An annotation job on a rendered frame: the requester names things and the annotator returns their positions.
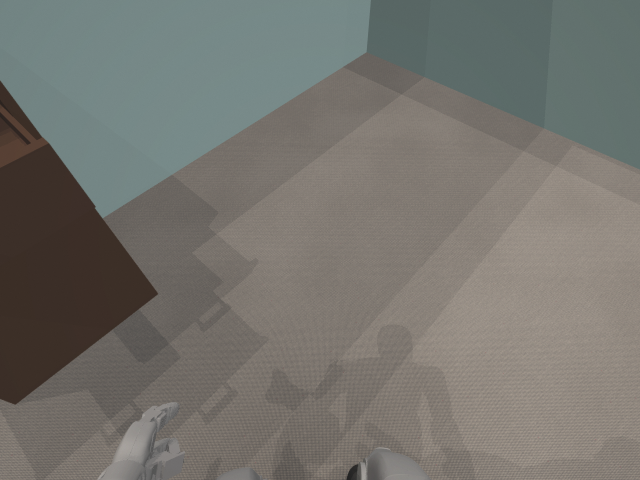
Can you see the left robot forearm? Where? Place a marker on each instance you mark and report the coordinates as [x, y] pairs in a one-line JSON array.
[[124, 470]]

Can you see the cabinet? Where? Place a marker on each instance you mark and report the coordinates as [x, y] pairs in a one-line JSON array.
[[62, 295]]

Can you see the drawer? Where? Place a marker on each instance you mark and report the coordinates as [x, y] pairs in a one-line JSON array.
[[38, 194]]

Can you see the robot right shin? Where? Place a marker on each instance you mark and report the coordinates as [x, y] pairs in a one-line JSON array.
[[379, 449]]

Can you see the robot left hand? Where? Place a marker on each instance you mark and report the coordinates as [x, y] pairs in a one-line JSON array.
[[161, 459]]

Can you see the robot right thigh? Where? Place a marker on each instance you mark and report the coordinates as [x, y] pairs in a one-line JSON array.
[[390, 466]]

